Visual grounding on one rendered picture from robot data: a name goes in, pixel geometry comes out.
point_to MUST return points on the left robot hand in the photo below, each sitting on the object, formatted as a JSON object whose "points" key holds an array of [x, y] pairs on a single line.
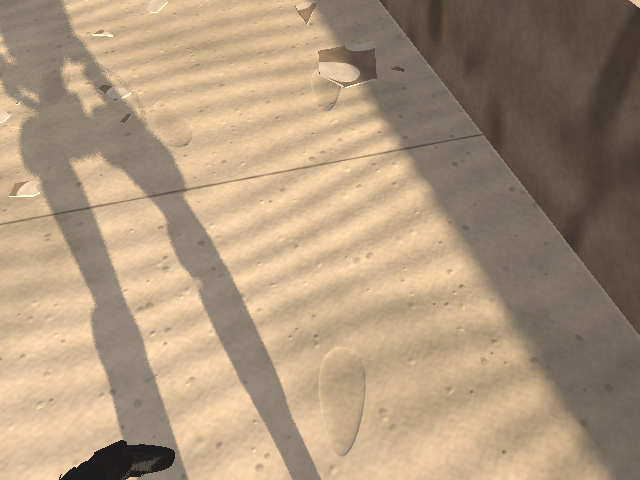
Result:
{"points": [[120, 461]]}

